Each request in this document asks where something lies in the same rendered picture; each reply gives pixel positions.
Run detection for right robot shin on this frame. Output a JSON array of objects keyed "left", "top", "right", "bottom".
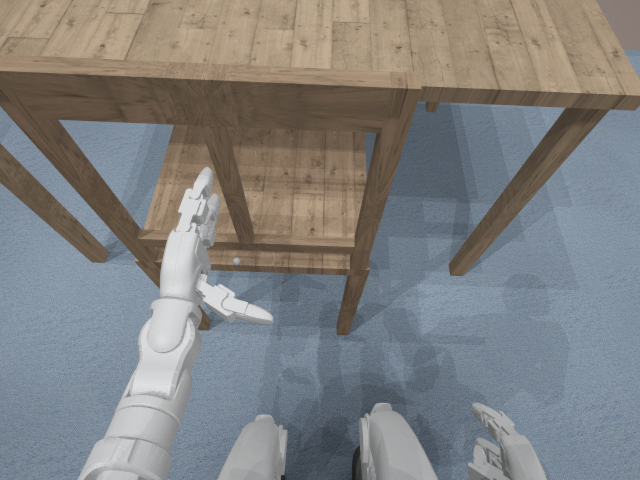
[{"left": 361, "top": 403, "right": 392, "bottom": 480}]

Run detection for right robot hand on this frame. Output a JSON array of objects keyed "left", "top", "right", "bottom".
[{"left": 468, "top": 403, "right": 547, "bottom": 480}]

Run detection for table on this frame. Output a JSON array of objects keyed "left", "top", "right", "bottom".
[{"left": 0, "top": 0, "right": 640, "bottom": 276}]

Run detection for robot left forearm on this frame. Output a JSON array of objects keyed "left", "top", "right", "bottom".
[{"left": 77, "top": 297, "right": 202, "bottom": 480}]

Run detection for chair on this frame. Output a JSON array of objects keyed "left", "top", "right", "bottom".
[{"left": 0, "top": 54, "right": 421, "bottom": 335}]

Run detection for left robot hand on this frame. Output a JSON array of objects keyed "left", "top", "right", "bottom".
[{"left": 160, "top": 167, "right": 274, "bottom": 325}]

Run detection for robot left thigh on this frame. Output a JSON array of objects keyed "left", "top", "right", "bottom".
[{"left": 217, "top": 421, "right": 287, "bottom": 480}]

